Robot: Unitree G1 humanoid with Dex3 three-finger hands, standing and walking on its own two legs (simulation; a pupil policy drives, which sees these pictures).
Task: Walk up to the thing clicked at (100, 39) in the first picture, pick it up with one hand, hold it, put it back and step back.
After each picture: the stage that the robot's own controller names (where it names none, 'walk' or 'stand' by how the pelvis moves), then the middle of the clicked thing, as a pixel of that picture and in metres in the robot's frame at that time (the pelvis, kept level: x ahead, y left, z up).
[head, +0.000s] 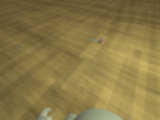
stand; (100, 41) +1.93 -0.31 -0.72
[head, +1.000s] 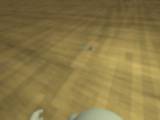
walk; (91, 48) +1.82 +0.06 -0.69
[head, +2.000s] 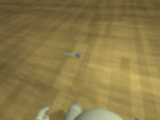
walk; (78, 55) +1.22 +0.30 -0.71
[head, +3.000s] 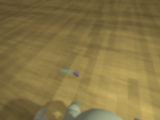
walk; (77, 73) +0.78 +0.23 -0.72
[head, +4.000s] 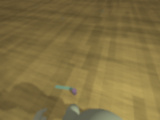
walk; (74, 91) +0.48 +0.22 -0.72
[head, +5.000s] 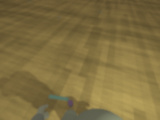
stand; (70, 103) +0.31 +0.18 -0.70
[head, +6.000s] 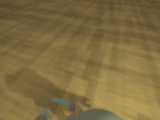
stand; (72, 107) +0.28 +0.16 -0.72
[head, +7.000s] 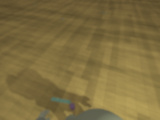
stand; (72, 106) +0.28 +0.18 -0.73
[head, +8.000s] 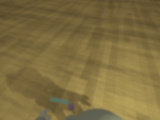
stand; (71, 107) +0.26 +0.19 -0.73
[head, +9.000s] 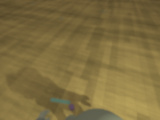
stand; (71, 107) +0.26 +0.18 -0.73
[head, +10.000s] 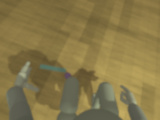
go down; (68, 76) +0.33 +0.19 -0.43
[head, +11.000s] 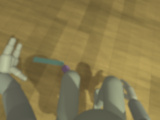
go down; (66, 69) +0.35 +0.21 -0.31
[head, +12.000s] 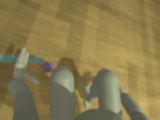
close in; (48, 67) +0.34 +0.23 -0.23
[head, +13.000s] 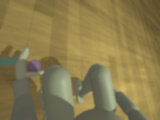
close; (33, 67) +0.34 +0.24 -0.22
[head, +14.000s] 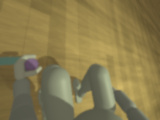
close; (31, 66) +0.34 +0.25 -0.22
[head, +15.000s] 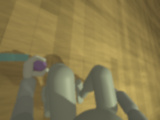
lift; (38, 66) +0.32 +0.24 -0.21
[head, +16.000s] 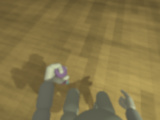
lift; (61, 75) +0.30 +0.19 +0.00
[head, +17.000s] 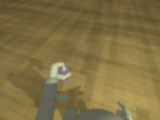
hold; (64, 74) +0.33 +0.18 +0.03
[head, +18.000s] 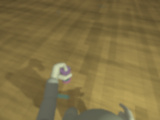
hold; (65, 74) +0.33 +0.17 +0.01
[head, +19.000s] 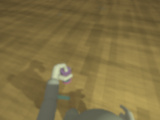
crouch; (66, 75) +0.32 +0.17 +0.02
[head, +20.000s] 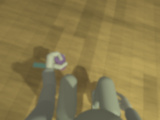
crouch; (60, 62) +0.39 +0.20 -0.09
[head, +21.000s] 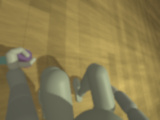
lower; (25, 59) +0.39 +0.27 -0.22
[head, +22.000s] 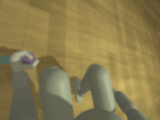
lower; (28, 61) +0.38 +0.27 -0.22
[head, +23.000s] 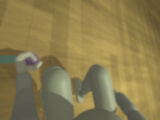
lower; (32, 62) +0.37 +0.26 -0.22
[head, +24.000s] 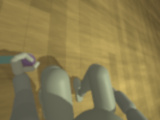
lower; (29, 63) +0.36 +0.26 -0.22
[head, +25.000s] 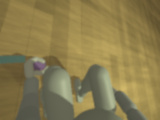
loosen; (39, 67) +0.34 +0.21 -0.22
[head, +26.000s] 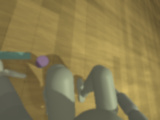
stand; (41, 62) +0.36 +0.23 -0.23
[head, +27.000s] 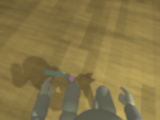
walk; (71, 79) +0.35 +0.17 -0.49
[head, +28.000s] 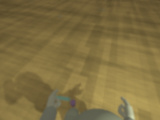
stand; (73, 103) +0.31 +0.15 -0.66
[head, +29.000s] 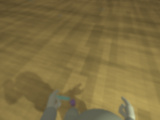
stand; (72, 102) +0.31 +0.16 -0.66
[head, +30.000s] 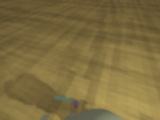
stand; (76, 104) +0.34 +0.14 -0.72
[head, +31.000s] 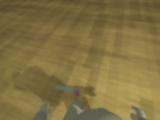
walk; (77, 93) +0.35 +0.17 -0.69
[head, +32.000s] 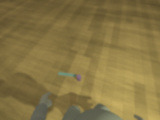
walk; (79, 78) +0.55 +0.11 -0.69
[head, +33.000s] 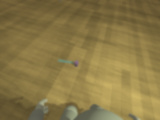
walk; (76, 63) +0.88 +0.16 -0.71
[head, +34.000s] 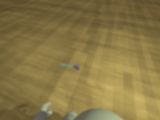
stand; (77, 67) +0.92 +0.18 -0.71
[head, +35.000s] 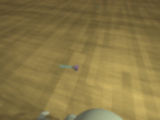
stand; (76, 68) +0.93 +0.21 -0.72
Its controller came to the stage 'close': yes
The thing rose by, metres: 0.72
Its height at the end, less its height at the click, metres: +0.00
